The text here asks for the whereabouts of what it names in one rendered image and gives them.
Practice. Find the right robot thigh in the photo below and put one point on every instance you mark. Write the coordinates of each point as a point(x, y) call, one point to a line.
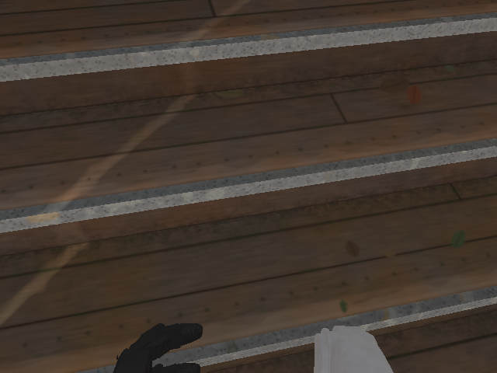
point(348, 349)

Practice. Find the left robot hand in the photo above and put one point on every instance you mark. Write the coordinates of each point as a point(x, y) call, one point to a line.
point(156, 342)

